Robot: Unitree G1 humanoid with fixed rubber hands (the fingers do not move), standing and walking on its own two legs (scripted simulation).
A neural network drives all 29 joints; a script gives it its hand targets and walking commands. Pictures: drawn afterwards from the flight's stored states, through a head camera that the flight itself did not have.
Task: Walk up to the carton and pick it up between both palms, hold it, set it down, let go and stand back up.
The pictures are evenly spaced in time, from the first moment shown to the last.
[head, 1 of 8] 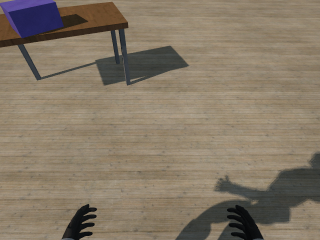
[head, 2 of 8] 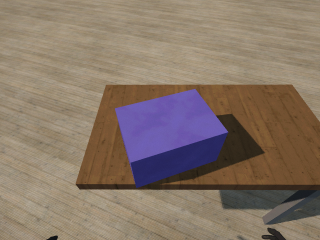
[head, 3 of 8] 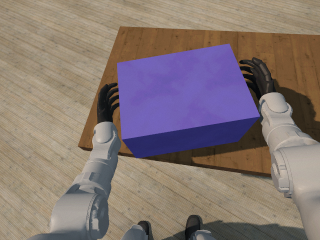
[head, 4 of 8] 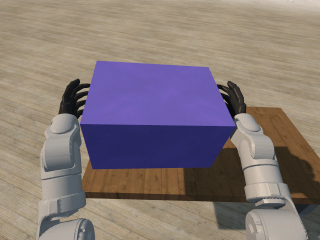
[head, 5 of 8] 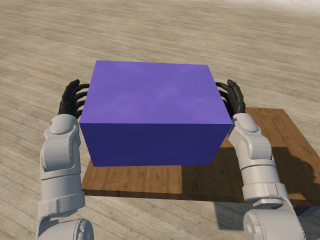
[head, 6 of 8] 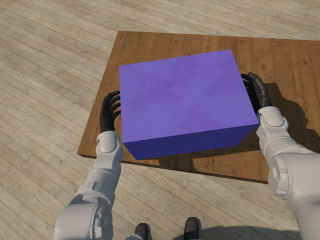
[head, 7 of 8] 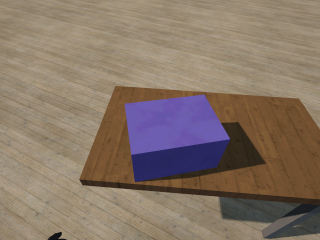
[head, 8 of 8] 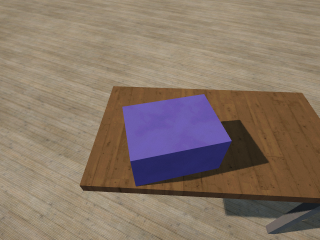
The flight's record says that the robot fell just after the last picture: no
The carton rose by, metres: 0.24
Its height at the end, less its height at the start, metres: +0.00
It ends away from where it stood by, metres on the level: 0.01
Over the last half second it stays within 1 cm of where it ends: yes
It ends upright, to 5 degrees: yes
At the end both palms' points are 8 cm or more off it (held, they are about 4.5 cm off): yes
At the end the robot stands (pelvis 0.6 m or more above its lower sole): yes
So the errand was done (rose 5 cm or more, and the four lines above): yes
